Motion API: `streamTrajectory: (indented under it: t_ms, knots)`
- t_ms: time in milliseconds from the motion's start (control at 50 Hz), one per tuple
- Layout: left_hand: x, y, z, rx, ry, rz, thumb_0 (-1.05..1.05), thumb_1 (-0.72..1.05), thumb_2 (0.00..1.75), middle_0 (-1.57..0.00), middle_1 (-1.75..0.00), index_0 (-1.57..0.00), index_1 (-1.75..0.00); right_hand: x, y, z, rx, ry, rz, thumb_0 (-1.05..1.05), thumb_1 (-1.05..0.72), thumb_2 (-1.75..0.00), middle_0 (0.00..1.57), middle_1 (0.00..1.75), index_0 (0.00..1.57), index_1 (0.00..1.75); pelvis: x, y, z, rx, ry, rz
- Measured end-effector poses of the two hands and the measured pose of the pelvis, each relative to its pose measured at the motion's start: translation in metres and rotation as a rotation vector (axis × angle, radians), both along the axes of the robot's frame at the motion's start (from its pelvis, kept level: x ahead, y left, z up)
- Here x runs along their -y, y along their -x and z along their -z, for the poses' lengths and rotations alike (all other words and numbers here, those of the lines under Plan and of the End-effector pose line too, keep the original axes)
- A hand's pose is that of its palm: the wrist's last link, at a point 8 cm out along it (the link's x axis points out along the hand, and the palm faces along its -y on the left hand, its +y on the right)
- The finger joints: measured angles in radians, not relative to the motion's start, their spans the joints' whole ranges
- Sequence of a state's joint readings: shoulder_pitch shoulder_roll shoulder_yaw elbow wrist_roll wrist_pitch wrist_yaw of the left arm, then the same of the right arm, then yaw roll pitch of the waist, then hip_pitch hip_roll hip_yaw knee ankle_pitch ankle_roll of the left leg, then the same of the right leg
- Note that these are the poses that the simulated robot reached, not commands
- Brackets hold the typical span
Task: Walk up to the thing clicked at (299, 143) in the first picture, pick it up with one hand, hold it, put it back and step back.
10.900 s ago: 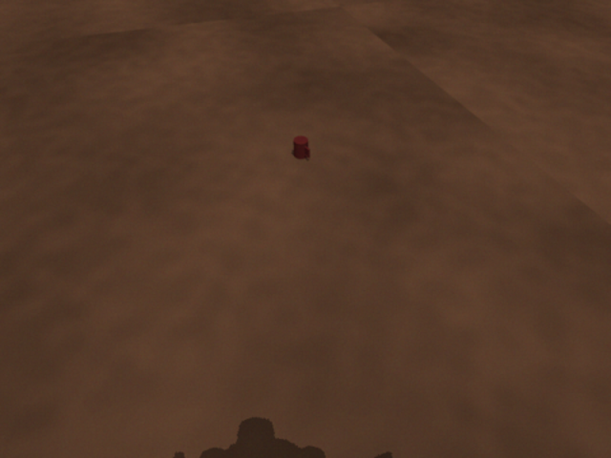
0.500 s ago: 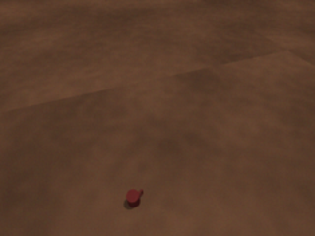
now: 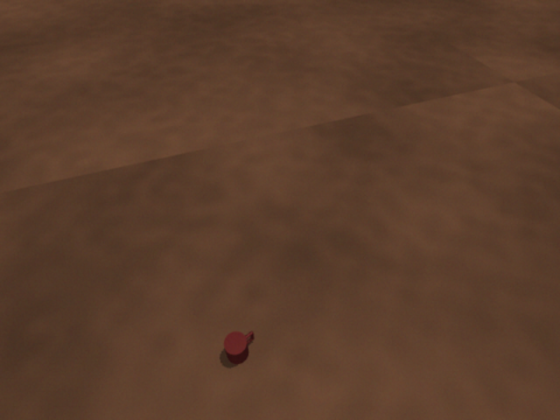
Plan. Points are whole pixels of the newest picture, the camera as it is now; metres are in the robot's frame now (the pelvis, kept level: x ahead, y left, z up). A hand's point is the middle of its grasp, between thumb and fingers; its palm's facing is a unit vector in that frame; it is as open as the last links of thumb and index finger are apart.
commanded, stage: stand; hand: left
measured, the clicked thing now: (240, 344) +0.49 +0.14 -0.73
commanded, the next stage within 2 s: walk up in 0.88 s
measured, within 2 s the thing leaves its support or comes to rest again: neither
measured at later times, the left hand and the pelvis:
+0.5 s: hand out of the picture +0.09 +0.25 -0.16, palm faces -0.04 -0.94 -0.34, open 7.4 cm; pelvis +0.01 +0.00 +0.00, yaw +0 degrees
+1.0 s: hand out of the picture +0.09 +0.26 -0.16, palm faces -0.04 -0.93 -0.35, open 7.4 cm; pelvis +0.02 -0.02 -0.01, yaw -1 degrees
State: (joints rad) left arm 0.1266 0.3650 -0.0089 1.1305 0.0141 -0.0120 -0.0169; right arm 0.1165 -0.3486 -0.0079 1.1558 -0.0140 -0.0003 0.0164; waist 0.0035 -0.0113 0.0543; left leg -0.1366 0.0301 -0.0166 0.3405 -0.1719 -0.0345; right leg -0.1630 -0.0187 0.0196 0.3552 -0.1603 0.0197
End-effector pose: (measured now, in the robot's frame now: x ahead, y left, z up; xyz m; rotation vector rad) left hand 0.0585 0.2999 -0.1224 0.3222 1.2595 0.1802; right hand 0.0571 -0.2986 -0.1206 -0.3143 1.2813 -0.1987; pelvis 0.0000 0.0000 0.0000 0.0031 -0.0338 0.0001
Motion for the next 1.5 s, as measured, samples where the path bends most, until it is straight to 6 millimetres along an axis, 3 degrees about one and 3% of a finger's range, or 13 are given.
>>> streamTrajectory:
  t_ms: [340,900,1020,1140,1200,1320,1420,1500]
  knots:
    - [0.001,-0.026,-0.005,0.055,-0.005,0.016,0.01,0.9,0.9,-0.2,-0.3,-0.2,-0.3,-0.003,-0.023,-0.002,0.049,-0.005,-0.009,0.0,-0.91,-0.9,0.2,0.3,0.21,0.3,0.0,-0.008,0.0,0.005,0.001,-0.003]
    - [0.003,-0.02,-0.002,0.012,-0.003,-0.006,0.01,0.9,0.9,-0.2,-0.3,-0.2,-0.3,0.001,-0.028,-0.001,0.034,0.001,-0.014,0.0,-0.91,-0.9,0.2,0.3,0.21,0.3,0.004,-0.015,0.0,-0.002,0.001,-0.002]
    - [0.0,-0.026,0.001,-0.009,-0.024,-0.012,0.01,0.9,0.9,-0.2,-0.3,-0.2,-0.3,0.03,-0.019,-0.006,0.073,0.068,0.01,0.0,-0.9,-0.9,0.2,0.3,0.21,0.3,0.023,-0.017,0.007,-0.013,-0.021,0.017]
    - [0.024,-0.03,0.002,-0.006,-0.057,0.005,0.01,0.9,0.9,-0.2,-0.3,-0.2,-0.3,0.091,-0.015,0.001,0.045,0.136,0.03,0.0,-0.9,-0.9,0.2,0.3,0.21,0.3,0.056,-0.023,0.019,-0.003,-0.001,0.049]
    - [0.045,-0.027,0.001,-0.026,-0.048,0.015,0.01,0.9,0.9,-0.2,-0.3,-0.2,-0.3,0.106,-0.02,-0.001,0.04,0.139,0.043,0.0,-0.91,-0.9,0.2,0.3,0.21,0.3,0.066,-0.028,0.016,-0.002,0.005,0.049]
    - [0.078,-0.041,0.004,-0.004,0.002,0.015,0.01,0.9,0.9,-0.2,-0.3,-0.2,-0.3,0.106,-0.034,-0.003,0.022,0.101,0.013,0.0,-0.91,-0.9,0.2,0.3,0.2,0.3,0.076,-0.042,0.011,-0.014,0.01,0.035]
    - [0.089,-0.065,0.018,0.044,0.037,0.007,0.01,0.9,0.9,-0.21,-0.3,-0.2,-0.3,0.09,-0.047,0.002,0.022,0.072,-0.002,0.0,-0.91,-0.9,0.2,0.3,0.2,0.3,0.078,-0.052,0.015,-0.001,0.007,0.019]
    - [0.097,-0.088,0.015,0.085,0.052,0.004,0.01,0.9,0.9,-0.21,-0.3,-0.2,-0.3,0.076,-0.061,0.0,0.04,0.024,-0.004,0.0,-0.91,-0.9,0.2,0.3,0.21,0.3,0.08,-0.06,0.01,0.001,0.0,0.024]
